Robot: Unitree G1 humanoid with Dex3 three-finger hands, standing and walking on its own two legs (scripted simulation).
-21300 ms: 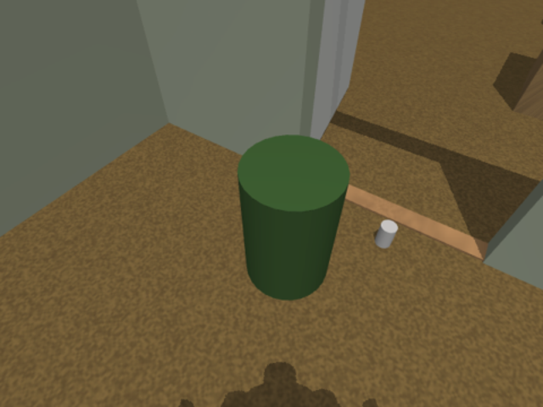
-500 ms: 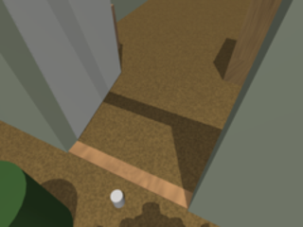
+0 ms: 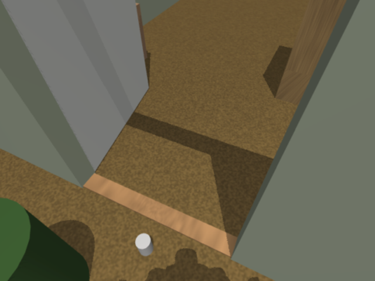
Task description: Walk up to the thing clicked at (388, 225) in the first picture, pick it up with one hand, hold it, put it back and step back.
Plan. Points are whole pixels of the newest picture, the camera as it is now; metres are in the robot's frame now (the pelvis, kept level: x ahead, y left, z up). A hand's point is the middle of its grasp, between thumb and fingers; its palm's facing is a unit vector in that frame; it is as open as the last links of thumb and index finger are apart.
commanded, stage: stand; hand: left
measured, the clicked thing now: (144, 244) +0.43 +0.23 -0.73
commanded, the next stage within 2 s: rise first in 1.92 s
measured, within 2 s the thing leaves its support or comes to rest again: neither
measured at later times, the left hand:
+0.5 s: hand out of the picture +0.08 +0.26 -0.16, palm faces -0.02 -0.94 -0.35, open 7.4 cm
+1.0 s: hand out of the picture +0.07 +0.26 -0.16, palm faces -0.03 -0.94 -0.35, open 7.4 cm
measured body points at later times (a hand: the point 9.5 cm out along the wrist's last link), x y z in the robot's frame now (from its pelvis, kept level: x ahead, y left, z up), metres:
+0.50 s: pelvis +0.00 +0.00 +0.00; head +0.02 +0.00 +0.45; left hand +0.08 +0.31 -0.13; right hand +0.08 -0.30 -0.13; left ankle +0.00 +0.14 -0.75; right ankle -0.01 -0.13 -0.75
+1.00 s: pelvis +0.00 +0.00 +0.00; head +0.01 +0.00 +0.45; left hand +0.08 +0.31 -0.13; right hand +0.07 -0.30 -0.13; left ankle +0.00 +0.14 -0.75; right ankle -0.01 -0.13 -0.75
